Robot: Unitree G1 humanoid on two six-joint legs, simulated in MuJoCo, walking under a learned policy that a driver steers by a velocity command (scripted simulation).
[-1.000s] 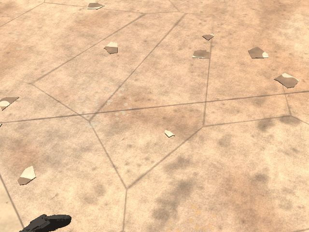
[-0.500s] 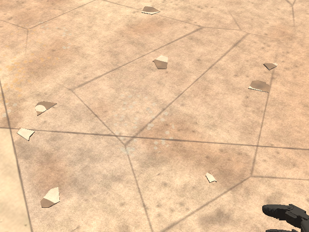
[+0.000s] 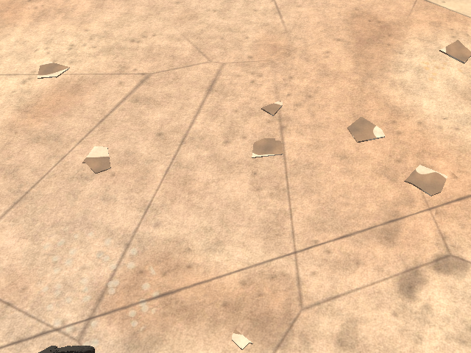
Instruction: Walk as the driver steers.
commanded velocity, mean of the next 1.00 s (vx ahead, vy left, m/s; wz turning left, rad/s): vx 0.50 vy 0.00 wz -0.20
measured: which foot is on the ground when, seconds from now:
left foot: up 0.00-0.42, down 0.44-0.90, up 0.92-1.00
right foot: down 0.00-0.46, up 0.48-0.88, down 0.90-1.00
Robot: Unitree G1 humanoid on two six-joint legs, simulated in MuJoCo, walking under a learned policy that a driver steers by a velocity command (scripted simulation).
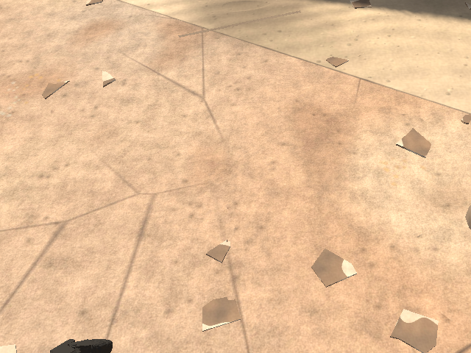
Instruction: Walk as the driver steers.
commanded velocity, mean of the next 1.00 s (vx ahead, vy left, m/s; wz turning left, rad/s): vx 0.27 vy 0.00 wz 0.28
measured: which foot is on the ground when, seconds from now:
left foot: up 0.00-0.38, down 0.40-0.92, up 0.94-1.00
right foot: down 0.00-0.38, up 0.40-0.84, down 0.86-1.00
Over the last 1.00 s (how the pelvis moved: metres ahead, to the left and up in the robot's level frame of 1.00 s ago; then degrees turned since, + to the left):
0.53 -0.09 0.02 -9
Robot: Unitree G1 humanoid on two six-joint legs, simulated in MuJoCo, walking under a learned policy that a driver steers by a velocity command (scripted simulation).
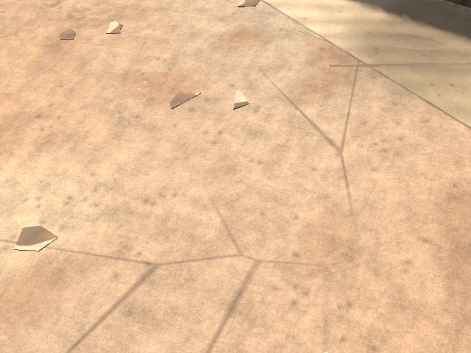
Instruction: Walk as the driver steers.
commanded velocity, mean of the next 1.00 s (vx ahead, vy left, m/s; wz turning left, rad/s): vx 0.34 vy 0.00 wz -0.32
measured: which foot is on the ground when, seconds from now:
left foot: up 0.00-0.18, down 0.20-0.72, up 0.74-1.00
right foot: down 0.00-0.20, up 0.22-0.68, down 0.70-1.00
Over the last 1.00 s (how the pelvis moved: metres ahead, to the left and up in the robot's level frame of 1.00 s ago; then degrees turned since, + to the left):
0.36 0.09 0.00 15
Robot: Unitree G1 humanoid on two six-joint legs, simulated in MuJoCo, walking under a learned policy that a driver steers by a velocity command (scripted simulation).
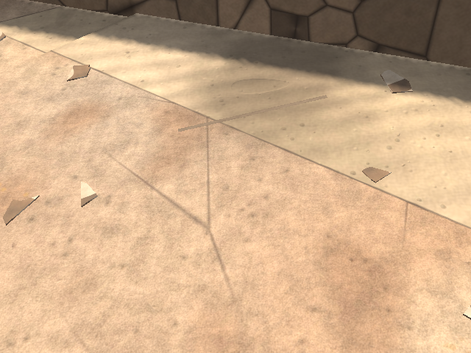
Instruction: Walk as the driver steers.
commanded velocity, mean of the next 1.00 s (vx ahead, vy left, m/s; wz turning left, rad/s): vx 0.37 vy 0.00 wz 0.38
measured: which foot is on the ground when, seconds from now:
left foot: up 0.00-0.22, down 0.24-0.70, up 0.72-1.00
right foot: down 0.00-0.26, up 0.28-0.68, down 0.70-1.00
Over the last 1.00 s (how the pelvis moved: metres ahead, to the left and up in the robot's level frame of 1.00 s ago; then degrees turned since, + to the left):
0.27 -0.15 0.01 -19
